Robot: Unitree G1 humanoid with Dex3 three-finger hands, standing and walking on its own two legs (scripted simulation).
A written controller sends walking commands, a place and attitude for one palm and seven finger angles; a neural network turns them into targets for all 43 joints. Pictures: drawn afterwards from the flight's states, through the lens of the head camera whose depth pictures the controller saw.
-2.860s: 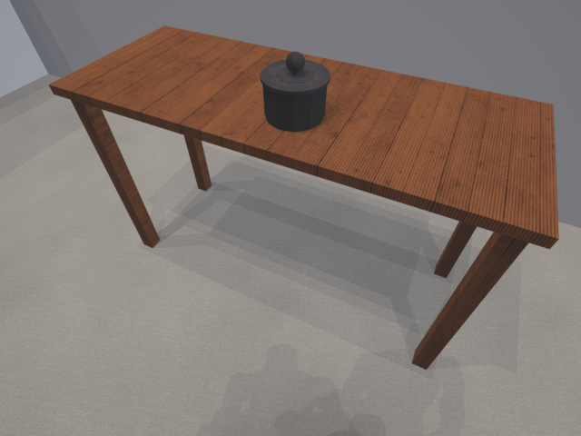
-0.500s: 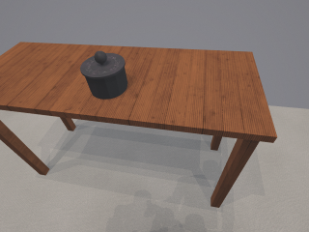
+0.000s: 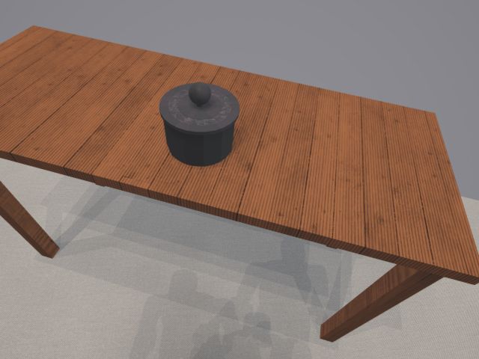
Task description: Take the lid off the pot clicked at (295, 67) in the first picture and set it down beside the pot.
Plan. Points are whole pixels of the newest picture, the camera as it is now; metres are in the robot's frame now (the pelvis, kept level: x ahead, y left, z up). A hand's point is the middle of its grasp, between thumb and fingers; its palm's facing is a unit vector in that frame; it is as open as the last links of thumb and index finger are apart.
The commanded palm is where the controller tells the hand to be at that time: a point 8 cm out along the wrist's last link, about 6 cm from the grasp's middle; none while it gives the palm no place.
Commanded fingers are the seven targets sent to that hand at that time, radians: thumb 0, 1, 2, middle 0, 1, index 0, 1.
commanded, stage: come to a stop and stand still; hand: left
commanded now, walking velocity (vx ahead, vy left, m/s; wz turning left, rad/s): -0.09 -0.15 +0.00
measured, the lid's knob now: (199, 93) +0.56 +0.14 +0.13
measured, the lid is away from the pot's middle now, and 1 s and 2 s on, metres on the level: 0.00 0.00 0.00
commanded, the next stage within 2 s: look again from close up in 0.68 s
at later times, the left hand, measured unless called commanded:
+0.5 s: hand out of the picture +0.03 +0.14 -0.17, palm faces -0.01 -0.98 -0.21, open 7.3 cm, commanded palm none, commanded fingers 0.00 0.90 0.90 -0.20 -0.30 -0.20 -0.30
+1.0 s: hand out of the picture -0.01 +0.14 -0.18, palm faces +0.01 -0.99 -0.17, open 7.4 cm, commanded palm none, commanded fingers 0.00 0.90 0.90 -0.20 -0.30 -0.20 -0.30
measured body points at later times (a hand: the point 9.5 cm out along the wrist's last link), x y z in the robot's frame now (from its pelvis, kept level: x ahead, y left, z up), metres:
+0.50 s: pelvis -0.02 -0.04 +0.00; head -0.01 -0.04 +0.45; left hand +0.03 +0.19 -0.15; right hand -0.07 -0.26 -0.16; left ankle +0.01 +0.10 -0.74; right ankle -0.03 -0.13 -0.74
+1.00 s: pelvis +0.00 -0.02 +0.00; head +0.00 -0.02 +0.45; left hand -0.01 +0.19 -0.16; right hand +0.01 -0.24 -0.16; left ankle +0.00 +0.09 -0.74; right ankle -0.03 -0.13 -0.74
